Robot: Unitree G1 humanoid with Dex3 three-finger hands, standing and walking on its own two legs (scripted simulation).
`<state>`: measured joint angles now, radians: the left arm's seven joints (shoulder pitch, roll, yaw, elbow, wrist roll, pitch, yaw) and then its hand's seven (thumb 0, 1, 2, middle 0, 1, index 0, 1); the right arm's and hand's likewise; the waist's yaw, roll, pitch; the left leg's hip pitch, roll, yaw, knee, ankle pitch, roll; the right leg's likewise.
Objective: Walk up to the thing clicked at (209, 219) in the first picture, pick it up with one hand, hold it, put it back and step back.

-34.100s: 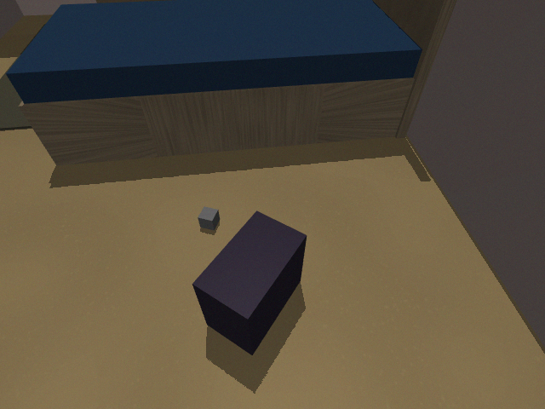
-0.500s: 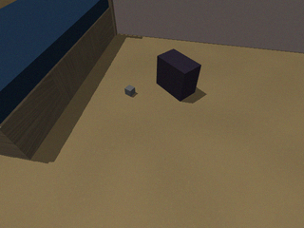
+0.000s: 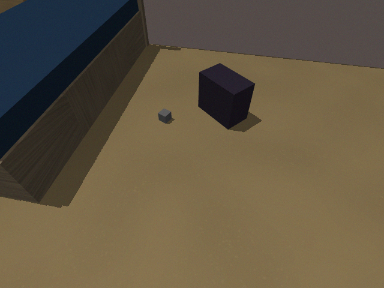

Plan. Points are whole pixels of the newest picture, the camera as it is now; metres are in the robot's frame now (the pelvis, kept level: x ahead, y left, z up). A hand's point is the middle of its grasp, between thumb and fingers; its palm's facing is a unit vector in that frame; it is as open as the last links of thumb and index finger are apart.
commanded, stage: stand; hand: left
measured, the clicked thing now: (164, 115) +1.46 +0.22 -0.75
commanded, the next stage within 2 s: walk up in 0.26 s
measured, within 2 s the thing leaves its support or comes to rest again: neither
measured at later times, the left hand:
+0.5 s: hand out of the picture +0.11 +0.26 -0.13, palm faces -0.07 -0.91 -0.41, open 7.4 cm
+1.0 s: hand (111, 261) +0.23 +0.22 -0.16, palm faces +0.05 -0.93 -0.36, open 7.4 cm
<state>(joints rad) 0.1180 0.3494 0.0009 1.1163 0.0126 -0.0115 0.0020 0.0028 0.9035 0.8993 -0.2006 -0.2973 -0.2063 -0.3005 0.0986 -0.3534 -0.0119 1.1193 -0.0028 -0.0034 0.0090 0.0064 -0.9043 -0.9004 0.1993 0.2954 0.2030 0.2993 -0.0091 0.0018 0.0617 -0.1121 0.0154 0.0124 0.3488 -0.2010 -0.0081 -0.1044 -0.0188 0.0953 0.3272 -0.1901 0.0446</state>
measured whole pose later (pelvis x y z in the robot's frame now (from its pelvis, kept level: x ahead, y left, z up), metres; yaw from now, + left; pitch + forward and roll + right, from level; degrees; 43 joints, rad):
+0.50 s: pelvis +0.03 -0.04 -0.01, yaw -3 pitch -3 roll +1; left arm 0.20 0.45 0.08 1.04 0.03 -0.03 -0.08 0.01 0.90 0.90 -0.20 -0.30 -0.21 -0.30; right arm 0.25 -0.41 -0.10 1.03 -0.04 -0.03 0.06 0.01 -0.90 -0.90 0.20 0.30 0.21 0.30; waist -0.02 0.01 0.05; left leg -0.06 0.06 0.04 0.38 -0.28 0.03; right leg -0.33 -0.05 -0.03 0.63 -0.40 -0.02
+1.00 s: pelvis +0.22 -0.06 -0.02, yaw +3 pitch -2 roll -2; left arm 0.32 0.39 0.08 0.95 0.03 -0.08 -0.04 0.00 0.90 0.90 -0.20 -0.30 -0.21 -0.30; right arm 0.24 -0.42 -0.08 0.95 -0.03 0.00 0.11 0.01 -0.91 -0.90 0.20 0.30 0.20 0.30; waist 0.02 0.03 0.07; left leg -0.45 0.09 -0.01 0.60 -0.17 0.02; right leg 0.07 0.01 -0.16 0.36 -0.40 0.00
